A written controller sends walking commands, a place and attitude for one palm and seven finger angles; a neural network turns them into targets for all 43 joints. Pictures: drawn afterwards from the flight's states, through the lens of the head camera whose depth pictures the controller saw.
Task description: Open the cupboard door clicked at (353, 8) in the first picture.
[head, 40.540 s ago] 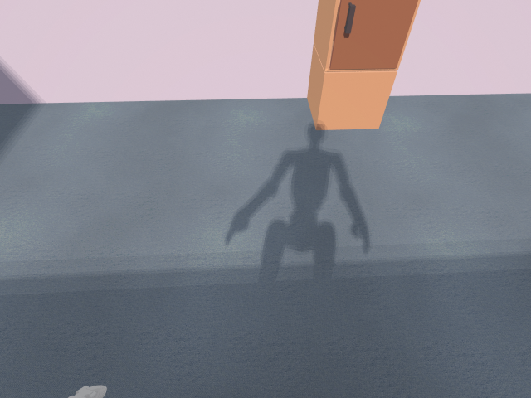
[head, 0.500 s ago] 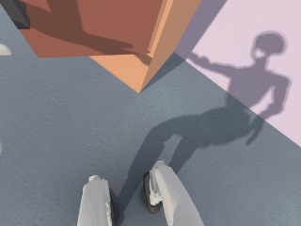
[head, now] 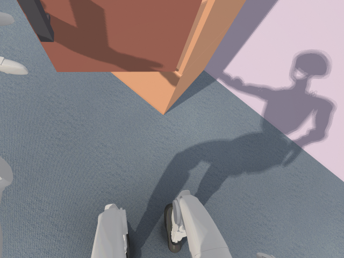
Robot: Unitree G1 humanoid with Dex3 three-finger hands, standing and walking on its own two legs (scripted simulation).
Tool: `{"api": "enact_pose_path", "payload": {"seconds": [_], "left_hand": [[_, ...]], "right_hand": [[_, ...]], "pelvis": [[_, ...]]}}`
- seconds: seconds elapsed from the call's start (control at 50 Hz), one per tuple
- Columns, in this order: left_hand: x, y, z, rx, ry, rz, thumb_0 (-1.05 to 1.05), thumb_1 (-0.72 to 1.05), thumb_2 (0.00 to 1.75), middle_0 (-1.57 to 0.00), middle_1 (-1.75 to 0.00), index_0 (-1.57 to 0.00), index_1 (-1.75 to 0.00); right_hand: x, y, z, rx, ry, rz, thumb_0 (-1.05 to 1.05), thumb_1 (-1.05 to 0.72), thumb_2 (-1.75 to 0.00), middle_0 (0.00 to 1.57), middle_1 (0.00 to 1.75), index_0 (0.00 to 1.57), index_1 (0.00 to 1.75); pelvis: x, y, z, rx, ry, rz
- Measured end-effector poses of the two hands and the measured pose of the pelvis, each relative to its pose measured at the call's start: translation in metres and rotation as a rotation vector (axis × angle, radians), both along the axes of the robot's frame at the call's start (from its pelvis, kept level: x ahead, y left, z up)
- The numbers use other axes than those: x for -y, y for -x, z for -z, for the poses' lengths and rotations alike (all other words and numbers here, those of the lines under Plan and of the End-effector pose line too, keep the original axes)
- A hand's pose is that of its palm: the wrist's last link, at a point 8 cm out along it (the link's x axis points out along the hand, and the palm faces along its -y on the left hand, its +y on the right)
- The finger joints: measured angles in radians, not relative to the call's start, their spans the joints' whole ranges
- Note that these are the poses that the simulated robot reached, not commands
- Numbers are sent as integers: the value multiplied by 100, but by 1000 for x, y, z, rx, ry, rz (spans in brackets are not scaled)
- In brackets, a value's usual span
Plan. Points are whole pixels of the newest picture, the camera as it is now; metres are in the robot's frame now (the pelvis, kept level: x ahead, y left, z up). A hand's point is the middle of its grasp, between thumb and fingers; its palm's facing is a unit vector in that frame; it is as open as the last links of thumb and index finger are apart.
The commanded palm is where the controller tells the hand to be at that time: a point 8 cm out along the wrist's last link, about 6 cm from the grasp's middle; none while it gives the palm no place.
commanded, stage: move the hooked fingers beside the handle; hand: left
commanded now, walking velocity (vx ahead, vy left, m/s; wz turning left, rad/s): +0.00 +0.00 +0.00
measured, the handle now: (36, 5) +0.61 +0.22 +0.06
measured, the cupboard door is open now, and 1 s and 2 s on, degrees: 46 46 46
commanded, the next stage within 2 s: slide the fingers in behind the handle in 0.10 s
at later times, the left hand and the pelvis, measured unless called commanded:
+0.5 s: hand (10, 33) +0.55 +0.26 +0.05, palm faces +0.01 -1.00 -0.03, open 14.0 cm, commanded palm +0.55 +0.27 +0.05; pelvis -0.01 +0.00 +0.00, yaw +0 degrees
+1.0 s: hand (30, 33) +0.56 +0.23 +0.05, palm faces +0.02 -1.00 -0.03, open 14.0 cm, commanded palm +0.55 +0.24 +0.05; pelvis +0.00 +0.00 +0.00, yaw +0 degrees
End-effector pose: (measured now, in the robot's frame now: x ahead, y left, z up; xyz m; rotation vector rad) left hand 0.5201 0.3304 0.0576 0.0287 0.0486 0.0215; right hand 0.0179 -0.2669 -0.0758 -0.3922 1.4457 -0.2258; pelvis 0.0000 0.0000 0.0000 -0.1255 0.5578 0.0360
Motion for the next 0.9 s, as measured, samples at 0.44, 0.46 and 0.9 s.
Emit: {"api": "enact_pose_path", "payload": {"seconds": [0.44, 0.46, 0.9], "left_hand": [[11, -8, 3, -5, 4, 8, -2, -50, 30, -30, -120, -30, -120], [13, -8, 4, -5, 4, 9, -2, -50, 30, -30, -120, -30, -120], [43, -9, 5, -9, 2, -6, -2, -50, 30, -30, -120, -30, -120]], "right_hand": [[-13, 32, 9, -71, -43, 47, 0, -90, -90, 21, 30, 21, 30], [-13, 32, 8, -70, -41, 49, 0, -90, -90, 21, 30, 21, 30], [-8, 23, 7, -30, -56, 47, 0, -90, -90, 21, 30, 21, 30]], "pelvis": [[1, 6, 5, -11, 0, 7], [1, 5, 5, -12, 0, 7], [4, 2, -1, 5, -16, 11]]}}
